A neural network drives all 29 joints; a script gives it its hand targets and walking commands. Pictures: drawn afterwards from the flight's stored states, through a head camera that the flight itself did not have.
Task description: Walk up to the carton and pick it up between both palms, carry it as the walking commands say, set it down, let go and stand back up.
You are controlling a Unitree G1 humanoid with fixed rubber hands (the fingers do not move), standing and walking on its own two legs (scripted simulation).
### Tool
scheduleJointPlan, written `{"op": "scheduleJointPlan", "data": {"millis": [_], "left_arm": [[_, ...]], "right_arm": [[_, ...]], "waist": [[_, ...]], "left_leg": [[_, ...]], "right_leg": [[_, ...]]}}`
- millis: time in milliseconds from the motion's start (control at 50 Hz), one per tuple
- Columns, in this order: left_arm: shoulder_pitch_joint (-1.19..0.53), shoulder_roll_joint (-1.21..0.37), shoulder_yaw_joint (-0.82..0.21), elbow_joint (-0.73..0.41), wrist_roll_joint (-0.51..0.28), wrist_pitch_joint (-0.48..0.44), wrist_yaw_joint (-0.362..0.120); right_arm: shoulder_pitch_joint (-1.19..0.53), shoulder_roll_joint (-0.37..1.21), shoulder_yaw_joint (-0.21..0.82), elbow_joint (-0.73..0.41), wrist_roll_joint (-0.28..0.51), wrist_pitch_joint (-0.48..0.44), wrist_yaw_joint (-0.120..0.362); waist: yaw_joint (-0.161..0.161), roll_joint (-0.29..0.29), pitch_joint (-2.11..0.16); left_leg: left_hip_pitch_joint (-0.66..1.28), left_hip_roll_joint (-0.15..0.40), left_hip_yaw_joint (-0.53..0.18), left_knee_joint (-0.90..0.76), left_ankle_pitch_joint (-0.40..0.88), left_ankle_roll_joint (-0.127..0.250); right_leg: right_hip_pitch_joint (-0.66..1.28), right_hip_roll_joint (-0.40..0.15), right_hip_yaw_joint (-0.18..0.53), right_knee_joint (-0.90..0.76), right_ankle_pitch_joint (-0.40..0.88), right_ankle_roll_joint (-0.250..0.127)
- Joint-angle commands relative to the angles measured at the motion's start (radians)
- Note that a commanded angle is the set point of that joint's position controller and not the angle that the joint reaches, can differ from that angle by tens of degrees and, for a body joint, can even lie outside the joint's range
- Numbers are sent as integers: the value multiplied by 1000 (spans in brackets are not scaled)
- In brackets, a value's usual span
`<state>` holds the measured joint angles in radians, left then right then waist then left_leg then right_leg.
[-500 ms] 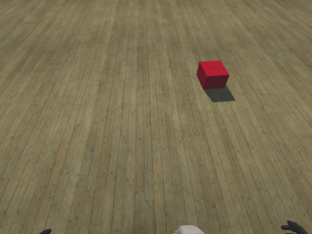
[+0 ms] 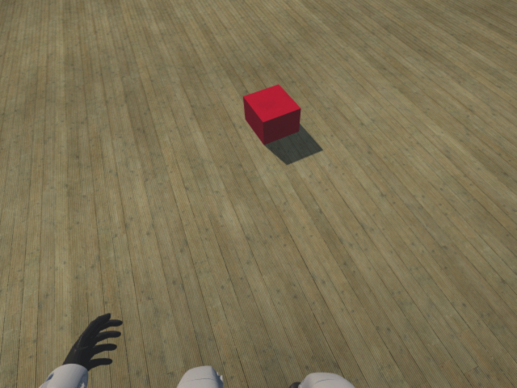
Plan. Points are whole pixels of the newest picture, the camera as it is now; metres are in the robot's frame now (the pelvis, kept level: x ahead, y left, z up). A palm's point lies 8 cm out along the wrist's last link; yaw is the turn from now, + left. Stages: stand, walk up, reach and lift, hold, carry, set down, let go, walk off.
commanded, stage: walk up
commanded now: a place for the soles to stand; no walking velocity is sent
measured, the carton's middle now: (271, 114) +1.47 -0.09 -0.69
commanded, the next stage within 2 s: none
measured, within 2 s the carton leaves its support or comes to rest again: neither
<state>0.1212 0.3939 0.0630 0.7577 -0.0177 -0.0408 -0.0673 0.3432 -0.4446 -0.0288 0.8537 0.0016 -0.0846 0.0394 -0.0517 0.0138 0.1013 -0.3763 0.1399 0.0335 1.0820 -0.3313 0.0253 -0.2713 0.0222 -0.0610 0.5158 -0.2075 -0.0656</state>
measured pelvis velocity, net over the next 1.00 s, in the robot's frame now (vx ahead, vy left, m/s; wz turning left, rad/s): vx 0.46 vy -0.01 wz -0.09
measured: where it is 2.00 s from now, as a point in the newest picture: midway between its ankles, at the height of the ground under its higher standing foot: (277, 209)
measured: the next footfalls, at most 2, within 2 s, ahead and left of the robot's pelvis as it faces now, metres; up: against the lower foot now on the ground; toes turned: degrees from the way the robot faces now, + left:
left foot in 0.28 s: +0.34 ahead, +0.15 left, +0.00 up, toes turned +5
right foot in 0.64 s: +0.44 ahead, -0.13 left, +0.00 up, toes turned -12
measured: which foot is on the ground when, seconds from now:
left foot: up 0.00-0.26, down 0.28-0.66, up 0.68-1.00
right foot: down 0.00-0.28, up 0.30-0.62, down 0.64-1.00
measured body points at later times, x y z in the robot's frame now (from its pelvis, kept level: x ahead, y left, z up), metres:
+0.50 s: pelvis +0.24 +0.03 +0.00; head +0.25 +0.04 +0.45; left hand +0.34 +0.34 -0.11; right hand +0.33 -0.31 -0.08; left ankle +0.30 +0.15 -0.73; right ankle +0.32 -0.11 -0.70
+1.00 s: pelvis +0.46 -0.01 +0.00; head +0.48 -0.01 +0.45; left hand +0.54 +0.33 -0.09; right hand +0.54 -0.35 -0.10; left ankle +0.59 +0.12 -0.72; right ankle +0.40 -0.12 -0.73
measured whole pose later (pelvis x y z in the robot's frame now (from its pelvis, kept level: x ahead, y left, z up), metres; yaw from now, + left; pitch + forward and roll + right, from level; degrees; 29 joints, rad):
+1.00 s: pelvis +0.46 -0.01 +0.00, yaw -5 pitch -1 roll +1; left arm 0.36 0.47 0.07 0.78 0.00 -0.07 -0.06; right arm 0.25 -0.47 -0.05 0.86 -0.01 -0.07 0.09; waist 0.05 0.00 0.05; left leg -0.42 0.07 0.09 0.53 -0.20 0.02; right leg -0.16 -0.07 -0.10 0.55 -0.38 -0.01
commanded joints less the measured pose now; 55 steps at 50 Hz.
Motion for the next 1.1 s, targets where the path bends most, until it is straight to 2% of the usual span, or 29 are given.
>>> {"op": "scheduleJointPlan", "data": {"millis": [0,60,100,180,200,240,260,280,300,320,380,460,500,540,620,640,660,680,740,800,880,920,960,980,1000,1020,1040,1060,1080], "left_arm": [[62,264,85,-73,8,-34,13],[111,262,88,-73,16,-53,7],[130,278,93,-77,23,-57,8],[196,266,75,-56,20,-53,4],[196,285,75,-60,23,-57,7],[199,231,56,-80,18,-53,13],[219,169,24,-95,9,-56,22],[247,125,18,-122,-3,-55,23],[217,230,28,-93,8,-49,29],[212,267,38,-81,9,-55,27],[296,248,46,-29,19,-49,6],[209,226,62,-10,29,-35,-26],[208,220,76,-11,33,-33,-35],[207,240,87,24,33,-35,-35],[237,235,93,27,35,-44,-21],[316,295,122,55,47,-53,-1],[343,394,143,36,43,-63,12],[287,408,144,24,25,-53,8],[223,321,112,3,14,-64,31],[208,294,83,-20,21,-74,28],[194,317,86,-43,25,-66,21],[183,328,93,-43,20,-57,17],[157,333,89,-68,18,-48,17],[173,290,65,-55,18,-49,26],[192,226,34,-62,8,-50,25],[177,170,17,-103,8,-52,32],[146,245,37,-82,16,-41,37],[122,299,46,-70,12,-38,39],[163,273,44,-63,-6,-42,41]], "right_arm": [[89,-185,-68,-53,-10,2,10],[-31,-172,-62,-68,-20,5,26],[-108,-179,-64,-82,-17,-7,37],[-169,-150,-61,-99,-9,-21,38],[-158,-163,-73,-91,-5,-27,36],[64,-221,-98,-43,-21,-37,26],[168,-294,-125,-7,-43,-42,12],[230,-349,-133,-46,-45,-38,0],[136,-346,-124,-78,-3,-37,-7],[59,-325,-127,-86,12,-39,-10],[-107,-273,-95,-118,-6,-32,-3],[-99,-287,-97,-119,-19,-36,10],[-115,-292,-105,-119,-10,-37,17],[-197,-273,-103,-126,-2,-39,22],[-134,-230,-84,-109,-14,-16,26],[-112,-166,-52,-119,-11,-10,20],[-110,-153,-47,-139,-10,-5,25],[-152,-246,-71,-113,-5,6,20],[-74,-242,-73,-56,-6,3,14],[-40,-211,-63,-46,-12,4,33],[-152,-173,-60,-72,-14,2,47],[-140,-168,-65,-58,0,-8,47],[-75,-161,-66,-50,-7,-14,41],[11,-203,-89,-12,-6,-21,34],[105,-243,-101,17,-26,-26,17],[201,-338,-133,-6,-33,-29,3],[185,-354,-129,-26,-2,-28,-6],[120,-350,-128,-38,16,-26,-6],[51,-326,-114,-51,21,-21,-7]], "waist": [[36,-207,-92],[83,-174,-67],[98,-109,-53],[114,-131,-28],[95,-115,-64],[-14,1,-156],[-81,171,-266],[-76,251,-338],[-50,31,-206],[-18,6,-166],[61,116,-117],[48,140,-50],[69,81,-31],[95,132,-54],[105,-1,-107],[156,-253,-111],[180,-395,-42],[160,-223,5],[99,-77,-49],[82,-180,-47],[124,-157,-54],[96,-188,-67],[44,-102,-106],[6,12,-130],[-42,95,-218],[-77,238,-257],[-87,97,-209],[-60,-38,-173],[-11,56,-95]], "left_leg": [[-94,25,-4,-94,63,-25],[-171,31,-13,-241,91,-29],[-126,-6,35,-376,169,-30],[-26,-80,86,-525,253,-6],[98,-54,60,-532,294,-6],[360,-103,81,-619,167,57],[601,72,-142,-683,2,126],[723,337,-558,-777,-201,205],[534,350,-580,-821,-278,234],[476,335,-505,-811,-233,273],[184,168,-164,-853,-164,205],[34,152,-56,-887,-253,187],[-26,198,-71,-906,-279,171],[11,145,-14,-843,-287,144],[-35,84,50,-602,-323,104],[-182,39,96,-374,-356,91],[-431,-100,118,-4,-264,29],[-411,-68,-34,46,-224,26],[-331,-7,-109,-28,-15,16],[-202,-33,-37,-182,42,-21],[-129,-49,24,-429,82,-29],[-49,-76,77,-519,139,-30],[128,-104,98,-590,165,-1],[266,-136,113,-607,162,18],[467,-70,20,-619,32,71],[601,192,-401,-713,-37,161],[585,302,-651,-825,-102,224],[501,300,-599,-787,-91,275],[398,276,-484,-797,-84,300]], "right_leg": [[56,-203,174,-270,33,-149],[120,-222,209,-273,55,-192],[76,-208,182,-272,1,-173],[58,-196,152,-228,110,-125],[-32,-241,186,-228,58,-125],[-34,-138,80,111,261,-85],[-256,-68,31,414,82,-45],[-479,55,63,649,-354,-19],[-471,4,165,686,-265,-15],[-507,-45,165,723,-220,-6],[-299,-128,117,495,-174,47],[-188,-126,36,251,-104,64],[-138,-126,28,205,34,57],[-93,-114,3,142,59,52],[102,-74,-8,33,-83,18],[224,-148,148,-67,-302,-27],[257,-359,641,-337,-745,-113],[197,-422,741,-363,-693,-230],[179,-350,482,-291,-360,-164],[102,-279,217,-277,-47,-157],[108,-257,126,-216,-81,-166],[65,-271,122,-196,-92,-153],[10,-285,127,-96,-37,-119],[-54,-210,34,46,93,-95],[-172,-152,-24,288,106,-63],[-408,-43,-42,566,-186,-5],[-487,-14,100,663,-305,13],[-467,-56,153,698,-242,27],[-500,-79,154,679,-217,20]]}}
